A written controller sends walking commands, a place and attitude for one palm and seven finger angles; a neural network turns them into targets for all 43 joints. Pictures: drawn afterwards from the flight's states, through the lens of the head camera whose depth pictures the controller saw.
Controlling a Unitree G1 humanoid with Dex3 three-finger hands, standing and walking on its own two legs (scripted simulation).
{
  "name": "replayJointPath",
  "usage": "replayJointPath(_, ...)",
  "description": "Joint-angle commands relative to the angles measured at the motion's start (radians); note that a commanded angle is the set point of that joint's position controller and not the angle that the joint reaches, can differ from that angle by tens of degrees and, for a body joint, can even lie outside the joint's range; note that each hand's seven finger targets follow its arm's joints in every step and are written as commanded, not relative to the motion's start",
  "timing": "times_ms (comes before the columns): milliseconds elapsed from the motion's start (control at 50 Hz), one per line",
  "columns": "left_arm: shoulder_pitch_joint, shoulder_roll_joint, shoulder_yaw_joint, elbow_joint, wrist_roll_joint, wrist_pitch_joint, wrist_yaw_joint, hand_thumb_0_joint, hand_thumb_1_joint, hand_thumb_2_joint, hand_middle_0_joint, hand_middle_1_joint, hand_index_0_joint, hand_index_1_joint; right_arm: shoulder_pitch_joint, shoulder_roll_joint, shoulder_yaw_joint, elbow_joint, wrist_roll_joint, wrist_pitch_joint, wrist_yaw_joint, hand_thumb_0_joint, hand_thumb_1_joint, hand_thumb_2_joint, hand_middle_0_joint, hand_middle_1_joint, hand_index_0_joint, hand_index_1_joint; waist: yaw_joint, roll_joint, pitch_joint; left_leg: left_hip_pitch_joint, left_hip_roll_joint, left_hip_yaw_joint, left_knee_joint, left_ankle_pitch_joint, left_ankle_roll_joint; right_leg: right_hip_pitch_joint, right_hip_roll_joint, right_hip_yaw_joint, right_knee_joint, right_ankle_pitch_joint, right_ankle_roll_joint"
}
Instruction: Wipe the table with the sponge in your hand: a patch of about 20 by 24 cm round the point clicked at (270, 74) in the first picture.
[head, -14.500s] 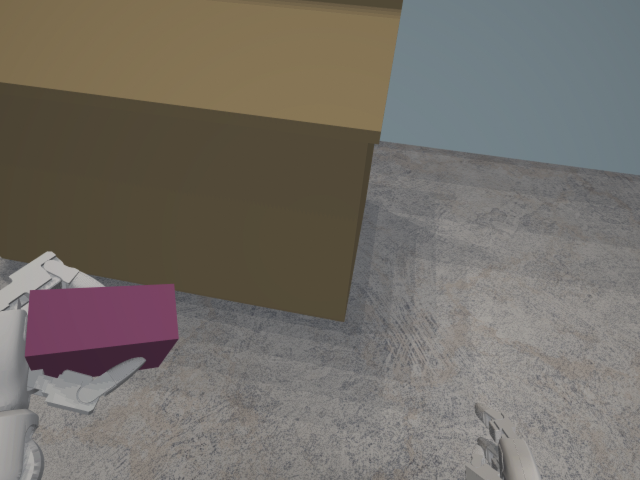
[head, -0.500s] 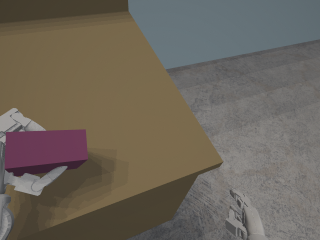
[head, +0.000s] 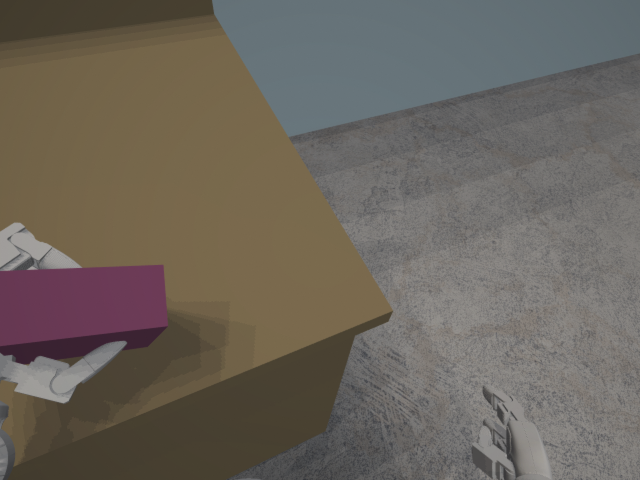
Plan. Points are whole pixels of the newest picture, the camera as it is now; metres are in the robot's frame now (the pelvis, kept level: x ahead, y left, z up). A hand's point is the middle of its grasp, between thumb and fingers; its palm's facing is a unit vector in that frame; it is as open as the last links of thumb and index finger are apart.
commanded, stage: shuffle to correct the standing spot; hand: left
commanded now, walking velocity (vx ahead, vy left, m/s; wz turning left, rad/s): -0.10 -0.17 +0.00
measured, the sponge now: (109, 314) +0.23 +0.21 +0.15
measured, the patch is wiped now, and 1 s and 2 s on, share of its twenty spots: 0.00 0.00 0.00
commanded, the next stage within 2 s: none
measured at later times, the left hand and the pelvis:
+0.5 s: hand (60, 330) +0.21 +0.24 +0.17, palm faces +0.31 -0.85 -0.43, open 9.4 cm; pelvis -0.01 +0.00 +0.00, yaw +0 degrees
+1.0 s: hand (59, 325) +0.21 +0.24 +0.17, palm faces +0.32 -0.85 -0.42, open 9.4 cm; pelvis +0.00 +0.00 +0.00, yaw +0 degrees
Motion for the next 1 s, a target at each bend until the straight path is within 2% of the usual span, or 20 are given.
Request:
replayJointPath(0,0.0,0.147,0.102,-0.184,-0.005,-0.046,0.014,0.0,0.1,1.3,-1.2,-1.6,-1.2,-1.6,-0.069,-0.112,-0.036,-0.151,-0.003,-0.045,-0.012,0.0,-0.9,-0.9,0.2,0.3,0.2,0.3,0.005,0.02,-0.198,0.106,0.062,-0.057,-0.019,0.116,0.046,0.015,-0.185,0.127,-0.076,0.188,0.057)
replayJointPath(60,-0.02,0.162,0.112,-0.201,-0.004,-0.05,0.012,0.0,0.1,1.3,-1.2,-1.6,-1.2,-1.6,-0.069,-0.116,-0.042,-0.155,-0.001,-0.049,-0.014,0.0,-0.9,-0.9,0.2,0.3,0.2,0.3,0.007,0.03,-0.185,0.097,0.067,-0.06,-0.023,0.091,0.047,0.008,-0.184,0.136,-0.073,0.176,0.069)
replayJointPath(80,-0.016,0.169,0.119,-0.204,-0.001,-0.047,0.017,0.0,0.1,1.3,-1.2,-1.6,-1.2,-1.6,-0.079,-0.113,-0.039,-0.149,0.0,-0.05,-0.015,0.0,-0.9,-0.9,0.2,0.3,0.2,0.3,0.005,0.053,-0.182,0.111,0.068,-0.066,-0.036,0.091,0.047,-0.006,-0.181,0.137,-0.073,0.166,0.059)
replayJointPath(140,-0.026,0.174,0.12,-0.213,-0.001,-0.053,0.014,0.0,0.1,1.3,-1.2,-1.6,-1.2,-1.6,-0.071,-0.115,-0.039,-0.154,-0.004,-0.051,-0.017,0.0,-0.9,-0.9,0.2,0.3,0.2,0.3,0.009,0.046,-0.184,0.085,0.089,-0.081,-0.06,0.082,0.056,0.02,-0.168,0.12,-0.058,0.147,0.073)
replayJointPath(280,-0.005,0.186,0.137,-0.25,0.003,-0.069,0.007,0.0,0.1,1.3,-1.2,-1.6,-1.2,-1.6,-0.065,-0.098,-0.033,-0.156,-0.007,-0.058,-0.018,0.0,-0.9,-0.9,0.2,0.3,0.2,0.3,0.011,0.101,-0.214,0.109,0.129,-0.089,-0.055,0.313,0.052,0.042,-0.162,0.096,-0.009,0.269,0.078)
replayJointPath(320,0.007,0.186,0.142,-0.247,-0.001,-0.071,0.001,0.0,0.1,1.3,-1.2,-1.6,-1.2,-1.6,-0.058,-0.104,-0.038,-0.163,-0.009,-0.056,-0.016,0.0,-0.9,-0.9,0.2,0.3,0.2,0.3,0.017,0.092,-0.23,0.086,0.142,-0.092,-0.058,0.272,0.057,0.068,-0.163,0.09,0.002,0.23,0.082)
replayJointPath(380,0.033,0.186,0.151,-0.235,-0.006,-0.064,0.002,0.0,0.1,1.3,-1.2,-1.6,-1.2,-1.6,-0.059,-0.103,-0.037,-0.163,-0.005,-0.057,-0.017,0.0,-0.9,-0.9,0.2,0.3,0.2,0.3,0.012,0.082,-0.232,0.083,0.118,-0.083,-0.056,0.141,0.049,0.044,-0.167,0.117,-0.022,0.176,0.058)
replayJointPath(460,0.013,0.177,0.14,-0.22,-0.008,-0.057,0.004,0.0,0.1,1.3,-1.2,-1.6,-1.2,-1.6,-0.049,-0.107,-0.038,-0.164,-0.006,-0.052,-0.019,0.0,-0.9,-0.9,0.2,0.3,0.2,0.3,0.005,0.017,-0.184,0.046,0.087,-0.074,-0.042,-0.068,0.046,-0.015,-0.184,0.154,-0.074,0.054,0.054)
replayJointPath(480,0.012,0.175,0.136,-0.222,-0.007,-0.052,0.009,0.0,0.1,1.3,-1.2,-1.6,-1.2,-1.6,-0.054,-0.104,-0.036,-0.158,-0.003,-0.053,-0.02,0.0,-0.9,-0.9,0.2,0.3,0.2,0.3,0.0,0.023,-0.182,0.079,0.069,-0.062,-0.026,-0.083,0.041,-0.052,-0.192,0.175,-0.096,0.033,0.039)
replayJointPath(560,-0.032,0.16,0.108,-0.217,-0.004,-0.049,0.016,0.0,0.1,1.3,-1.2,-1.6,-1.2,-1.6,-0.046,-0.108,-0.033,-0.156,-0.004,-0.053,-0.02,0.0,-0.9,-0.9,0.2,0.3,0.2,0.3,-0.006,0.01,-0.151,0.077,0.054,-0.074,-0.021,-0.116,0.042,-0.089,-0.205,0.18,-0.121,-0.056,0.024)
replayJointPath(580,-0.036,0.175,0.119,-0.23,0.001,-0.05,0.022,0.0,0.1,1.3,-1.2,-1.6,-1.2,-1.6,-0.065,-0.107,-0.031,-0.152,-0.002,-0.055,-0.022,0.0,-0.9,-0.9,0.2,0.3,0.2,0.3,-0.006,0.043,-0.149,0.101,0.063,-0.082,-0.04,-0.106,0.045,-0.106,-0.198,0.177,-0.116,-0.049,0.016)
replayJointPath(600,-0.035,0.158,0.101,-0.23,0.0,-0.053,0.022,0.0,0.1,1.3,-1.2,-1.6,-1.2,-1.6,-0.055,-0.105,-0.024,-0.15,-0.008,-0.052,-0.022,0.0,-0.9,-0.9,0.2,0.3,0.2,0.3,-0.006,0.059,-0.157,0.079,0.078,-0.099,-0.075,-0.089,0.053,-0.068,-0.183,0.143,-0.09,-0.032,0.023)
replayJointPath(640,-0.033,0.176,0.118,-0.228,0.006,-0.057,0.021,0.0,0.1,1.3,-1.2,-1.6,-1.2,-1.6,-0.063,-0.111,-0.028,-0.158,-0.009,-0.056,-0.022,0.0,-0.9,-0.9,0.2,0.3,0.2,0.3,0.002,0.108,-0.151,0.037,0.125,-0.141,-0.137,-0.054,0.065,-0.011,-0.151,0.11,-0.035,0.013,0.049)
replayJointPath(680,-0.031,0.181,0.123,-0.232,0.012,-0.058,0.021,0.0,0.1,1.3,-1.2,-1.6,-1.2,-1.6,-0.073,-0.107,-0.024,-0.158,-0.006,-0.056,-0.021,0.0,-0.9,-0.9,0.2,0.3,0.2,0.3,0.004,0.136,-0.165,0.024,0.153,-0.165,-0.163,0.002,0.075,0.037,-0.141,0.084,0.012,0.044,0.054)
replayJointPath(720,-0.019,0.175,0.121,-0.222,0.012,-0.06,0.015,0.0,0.1,1.3,-1.2,-1.6,-1.2,-1.6,-0.054,-0.109,-0.029,-0.159,-0.009,-0.055,-0.016,0.0,-0.9,-0.9,0.2,0.3,0.2,0.3,0.008,0.131,-0.179,0.013,0.167,-0.162,-0.146,0.065,0.08,0.075,-0.141,0.066,0.018,0.066,0.06)
replayJointPath(780,0.015,0.171,0.12,-0.236,0.009,-0.06,0.01,0.0,0.1,1.3,-1.2,-1.6,-1.2,-1.6,-0.047,-0.11,-0.033,-0.159,-0.002,-0.061,-0.007,0.0,-0.9,-0.9,0.2,0.3,0.2,0.3,0.006,0.124,-0.211,0.074,0.144,-0.137,-0.092,0.178,0.063,0.077,-0.147,0.073,-0.012,0.14,0.043)
replayJointPath(860,0.021,0.176,0.127,-0.238,0.0,-0.062,0.006,0.0,0.1,1.3,-1.2,-1.6,-1.2,-1.6,-0.035,-0.114,-0.039,-0.16,-0.003,-0.06,-0.006,0.0,-0.9,-0.9,0.2,0.3,0.2,0.3,0.004,0.08,-0.193,0.059,0.123,-0.12,-0.052,0.161,0.049,0.063,-0.169,0.107,-0.038,0.186,0.034)
replayJointPath(880,0.019,0.181,0.131,-0.247,-0.001,-0.06,0.011,0.0,0.1,1.3,-1.2,-1.6,-1.2,-1.6,-0.048,-0.107,-0.033,-0.156,-0.002,-0.062,-0.009,0.0,-0.9,-0.9,0.2,0.3,0.2,0.3,0.001,0.09,-0.184,0.068,0.116,-0.113,-0.052,0.169,0.043,0.046,-0.175,0.115,-0.04,0.199,0.025)
replayJointPath(960,0.013,0.181,0.135,-0.224,-0.007,-0.06,0.012,0.0,0.1,1.3,-1.2,-1.6,-1.2,-1.6,-0.038,-0.108,-0.034,-0.153,-0.004,-0.059,-0.013,0.0,-0.9,-0.9,0.2,0.3,0.2,0.3,0.002,0.06,-0.194,0.064,0.107,-0.1,-0.037,0.099,0.043,0.03,-0.19,0.133,-0.046,0.173,0.035)
replayJointPath(980,0.006,0.178,0.13,-0.231,-0.006,-0.056,0.016,0.0,0.1,1.3,-1.2,-1.6,-1.2,-1.6,-0.046,-0.104,-0.031,-0.148,-0.001,-0.058,-0.014,0.0,-0.9,-0.9,0.2,0.3,0.2,0.3,-0.003,0.061,-0.197,0.083,0.097,-0.1,-0.038,0.081,0.041,0.015,-0.192,0.143,-0.051,0.161,0.022)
